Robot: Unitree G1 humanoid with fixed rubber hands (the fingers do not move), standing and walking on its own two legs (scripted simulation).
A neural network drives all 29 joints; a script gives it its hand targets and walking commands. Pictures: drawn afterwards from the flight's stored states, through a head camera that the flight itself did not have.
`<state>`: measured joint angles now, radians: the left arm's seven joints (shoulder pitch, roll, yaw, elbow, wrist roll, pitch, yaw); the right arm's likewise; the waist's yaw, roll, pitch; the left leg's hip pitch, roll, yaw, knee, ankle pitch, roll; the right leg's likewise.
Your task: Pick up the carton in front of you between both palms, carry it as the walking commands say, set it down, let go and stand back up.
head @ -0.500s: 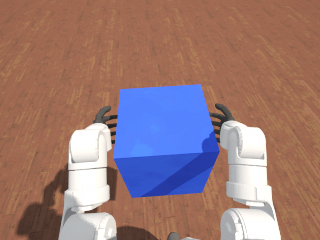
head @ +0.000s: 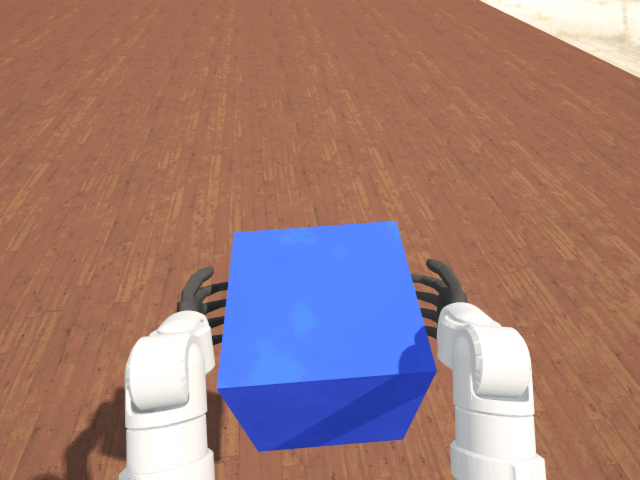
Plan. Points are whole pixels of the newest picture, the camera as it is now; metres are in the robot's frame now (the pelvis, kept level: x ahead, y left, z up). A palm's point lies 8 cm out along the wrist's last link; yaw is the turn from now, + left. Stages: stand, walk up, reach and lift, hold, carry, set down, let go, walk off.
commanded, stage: carry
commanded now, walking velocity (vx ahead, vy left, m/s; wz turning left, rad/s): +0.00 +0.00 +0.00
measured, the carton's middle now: (323, 342) +0.30 +0.00 +0.02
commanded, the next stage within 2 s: none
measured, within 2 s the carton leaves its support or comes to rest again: neither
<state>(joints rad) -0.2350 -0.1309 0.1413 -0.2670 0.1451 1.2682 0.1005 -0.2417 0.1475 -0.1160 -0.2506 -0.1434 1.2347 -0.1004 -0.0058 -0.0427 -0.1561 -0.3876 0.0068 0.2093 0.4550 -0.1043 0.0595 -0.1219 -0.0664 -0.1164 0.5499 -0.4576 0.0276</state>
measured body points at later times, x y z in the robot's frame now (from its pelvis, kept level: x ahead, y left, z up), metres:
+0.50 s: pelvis +0.02 -0.01 -0.01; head -0.02 +0.00 +0.44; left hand +0.30 +0.14 +0.06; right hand +0.29 -0.17 +0.06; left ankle +0.08 +0.08 -0.73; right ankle -0.09 -0.11 -0.73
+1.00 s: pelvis -0.02 -0.01 +0.00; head -0.06 -0.01 +0.45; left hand +0.28 +0.13 +0.03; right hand +0.27 -0.17 +0.03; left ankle +0.08 +0.09 -0.73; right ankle -0.09 -0.11 -0.73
